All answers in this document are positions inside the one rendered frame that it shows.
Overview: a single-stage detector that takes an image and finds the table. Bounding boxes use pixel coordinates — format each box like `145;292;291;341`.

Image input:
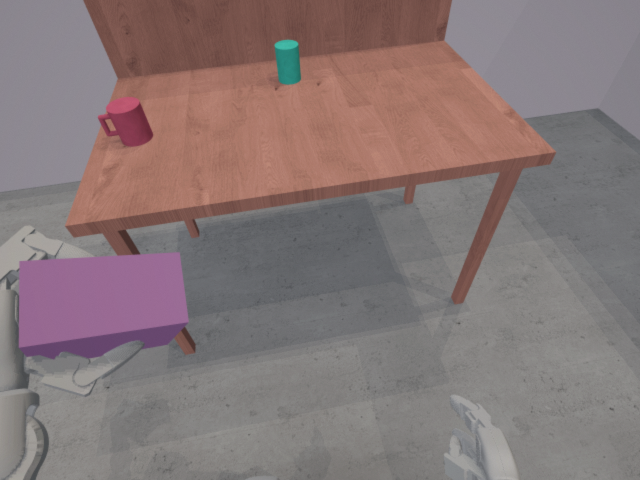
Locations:
65;0;556;355

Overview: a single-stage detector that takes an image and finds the robot left hand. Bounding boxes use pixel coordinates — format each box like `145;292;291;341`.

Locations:
0;225;145;397

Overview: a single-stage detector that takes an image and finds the robot left forearm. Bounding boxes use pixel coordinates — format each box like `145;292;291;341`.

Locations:
0;389;49;480

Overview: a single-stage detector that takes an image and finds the robot right hand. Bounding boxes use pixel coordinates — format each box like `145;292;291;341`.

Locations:
444;395;521;480

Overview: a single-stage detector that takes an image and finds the sponge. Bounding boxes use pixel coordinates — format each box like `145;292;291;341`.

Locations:
19;252;189;359

